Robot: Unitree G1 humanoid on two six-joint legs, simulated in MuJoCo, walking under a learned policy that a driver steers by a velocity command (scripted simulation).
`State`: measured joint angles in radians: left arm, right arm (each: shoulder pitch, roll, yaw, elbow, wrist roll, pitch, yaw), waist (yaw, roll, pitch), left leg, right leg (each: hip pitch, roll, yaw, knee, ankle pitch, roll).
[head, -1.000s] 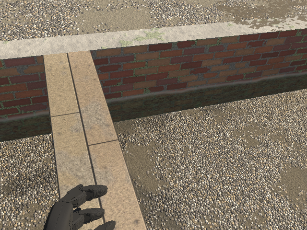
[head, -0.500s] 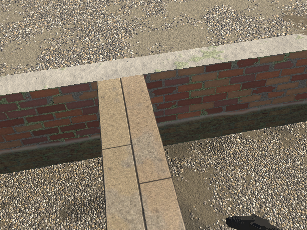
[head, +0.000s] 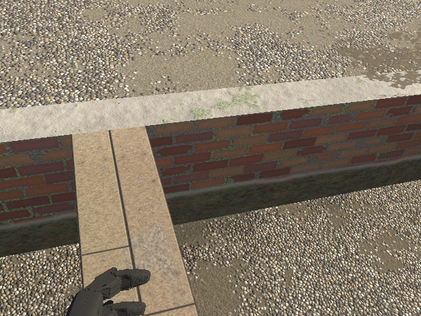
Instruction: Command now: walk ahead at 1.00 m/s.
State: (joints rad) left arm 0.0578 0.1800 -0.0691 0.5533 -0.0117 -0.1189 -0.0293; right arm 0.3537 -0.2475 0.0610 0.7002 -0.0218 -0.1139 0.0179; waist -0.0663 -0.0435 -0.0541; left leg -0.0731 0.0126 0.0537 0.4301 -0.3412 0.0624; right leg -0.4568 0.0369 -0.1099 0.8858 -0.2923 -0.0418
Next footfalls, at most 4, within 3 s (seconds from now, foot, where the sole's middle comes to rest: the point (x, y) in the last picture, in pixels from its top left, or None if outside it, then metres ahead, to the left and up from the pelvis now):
0.06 right None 0.08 -0.08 -0.78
0.50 left None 0.40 0.18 -0.78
0.94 right None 0.53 0.02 -0.78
1.38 left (104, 245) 0.87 0.29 -0.78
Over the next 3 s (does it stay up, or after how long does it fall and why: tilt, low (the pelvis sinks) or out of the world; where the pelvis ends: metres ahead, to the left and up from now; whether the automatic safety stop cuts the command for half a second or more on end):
stays up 1.58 0.35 -0.01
